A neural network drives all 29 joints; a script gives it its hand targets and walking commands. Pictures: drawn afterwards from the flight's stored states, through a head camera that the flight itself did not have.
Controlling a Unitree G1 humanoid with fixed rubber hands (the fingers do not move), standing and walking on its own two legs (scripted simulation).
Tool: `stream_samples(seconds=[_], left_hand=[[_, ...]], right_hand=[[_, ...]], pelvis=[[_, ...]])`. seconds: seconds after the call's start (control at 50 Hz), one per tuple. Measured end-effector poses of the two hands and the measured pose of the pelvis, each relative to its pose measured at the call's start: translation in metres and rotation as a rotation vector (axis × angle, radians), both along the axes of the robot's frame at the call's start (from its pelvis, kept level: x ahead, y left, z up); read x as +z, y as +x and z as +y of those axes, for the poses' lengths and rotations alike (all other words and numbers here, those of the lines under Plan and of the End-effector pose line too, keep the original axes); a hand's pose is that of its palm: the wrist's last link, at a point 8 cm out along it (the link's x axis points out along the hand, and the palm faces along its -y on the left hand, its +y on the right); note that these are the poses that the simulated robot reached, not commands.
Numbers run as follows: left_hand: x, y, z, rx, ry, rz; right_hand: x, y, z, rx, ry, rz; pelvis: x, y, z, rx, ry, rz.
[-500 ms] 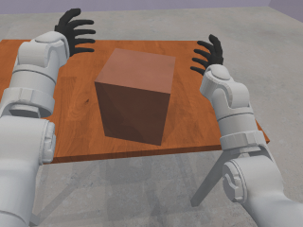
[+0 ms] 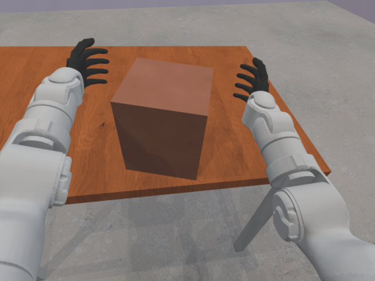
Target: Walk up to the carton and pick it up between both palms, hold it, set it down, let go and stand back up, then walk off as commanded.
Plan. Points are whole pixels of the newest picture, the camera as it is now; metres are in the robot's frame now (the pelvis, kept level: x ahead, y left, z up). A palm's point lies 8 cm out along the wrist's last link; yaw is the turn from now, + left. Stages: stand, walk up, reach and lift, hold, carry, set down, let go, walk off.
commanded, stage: reach and lift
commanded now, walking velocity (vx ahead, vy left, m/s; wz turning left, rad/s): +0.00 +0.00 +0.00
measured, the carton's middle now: (167, 121) +0.44 -0.02 +0.11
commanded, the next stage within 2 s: none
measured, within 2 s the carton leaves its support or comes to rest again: neither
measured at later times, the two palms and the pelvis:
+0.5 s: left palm (108, 92) +0.48 +0.11 +0.16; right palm (239, 107) +0.41 -0.17 +0.16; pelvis +0.00 +0.00 +0.00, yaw +0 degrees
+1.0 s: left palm (107, 94) +0.48 +0.11 +0.16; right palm (230, 112) +0.40 -0.15 +0.16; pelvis +0.00 +0.00 +0.00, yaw +0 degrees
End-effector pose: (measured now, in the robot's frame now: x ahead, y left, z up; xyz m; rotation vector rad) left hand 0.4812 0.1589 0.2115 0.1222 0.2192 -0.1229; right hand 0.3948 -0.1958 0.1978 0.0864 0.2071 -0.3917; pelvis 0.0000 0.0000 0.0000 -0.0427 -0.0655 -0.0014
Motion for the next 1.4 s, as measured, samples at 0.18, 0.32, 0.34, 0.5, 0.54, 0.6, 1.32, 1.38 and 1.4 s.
stream_samples(seconds=[0.18, 0.32, 0.34, 0.5, 0.54, 0.6, 1.32, 1.38, 1.4], left_hand=[[-0.038, 0.000, -0.015, -0.040, -0.006, 0.037], [-0.052, 0.001, -0.037, -0.080, -0.011, 0.040], [-0.052, 0.001, -0.040, -0.084, -0.012, 0.039], [-0.047, 0.001, -0.050, -0.092, -0.011, 0.009], [-0.046, 0.001, -0.049, -0.089, -0.015, 0.007], [-0.046, 0.000, -0.049, -0.089, -0.011, 0.005], [-0.049, -0.003, -0.049, -0.098, -0.062, 0.001], [-0.049, -0.003, -0.049, -0.098, -0.063, 0.001], [-0.049, -0.003, -0.049, -0.098, -0.063, 0.001]], right_hand=[[-0.029, 0.004, 0.013, 0.023, -0.011, 0.043], [-0.032, 0.010, 0.021, 0.028, -0.002, 0.008], [-0.033, 0.010, 0.021, 0.029, -0.005, 0.008], [-0.034, 0.010, 0.026, 0.035, -0.008, -0.002], [-0.036, 0.010, 0.030, 0.040, -0.006, 0.001], [-0.037, 0.009, 0.038, 0.045, 0.012, -0.006], [-0.044, 0.003, 0.045, 0.021, -0.052, -0.100], [-0.045, 0.002, 0.045, 0.020, -0.047, -0.101], [-0.045, 0.002, 0.045, 0.020, -0.047, -0.102]], pelvis=[[0.000, 0.001, 0.000, -0.001, 0.000, 0.027], [0.000, 0.004, -0.001, -0.003, 0.001, 0.069], [0.000, 0.004, -0.001, -0.003, 0.001, 0.070], [0.000, 0.004, -0.001, -0.003, 0.002, 0.072], [0.000, 0.003, -0.001, -0.003, 0.002, 0.072], [0.000, 0.003, -0.001, -0.003, 0.001, 0.071], [0.000, 0.003, -0.001, -0.003, 0.001, 0.071], [0.000, 0.003, -0.001, -0.003, 0.001, 0.071], [0.000, 0.003, -0.001, -0.003, 0.001, 0.071]])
